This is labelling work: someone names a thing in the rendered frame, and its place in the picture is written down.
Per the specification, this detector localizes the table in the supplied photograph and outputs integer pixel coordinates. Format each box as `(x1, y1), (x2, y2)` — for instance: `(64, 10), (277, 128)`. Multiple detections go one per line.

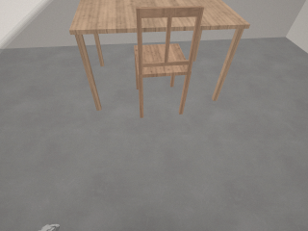
(69, 0), (250, 111)

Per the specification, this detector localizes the chair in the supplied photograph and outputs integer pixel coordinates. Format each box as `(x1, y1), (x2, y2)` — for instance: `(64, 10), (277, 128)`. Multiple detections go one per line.
(134, 6), (204, 118)

